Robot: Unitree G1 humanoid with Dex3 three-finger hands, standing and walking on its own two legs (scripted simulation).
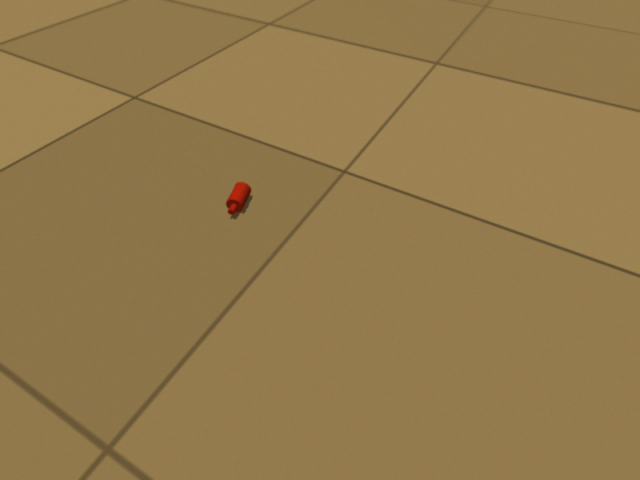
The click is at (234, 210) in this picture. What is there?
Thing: lying bottle
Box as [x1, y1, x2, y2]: [226, 182, 250, 214]
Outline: 243,182 238,182 235,185 226,202 226,205 229,209 228,212 230,214 233,214 235,211 241,210 250,192 249,186
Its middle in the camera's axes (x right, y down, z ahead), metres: -0.40 -0.21 +1.81
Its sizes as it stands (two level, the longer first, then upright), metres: 0.171 0.078 0.078
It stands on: the floor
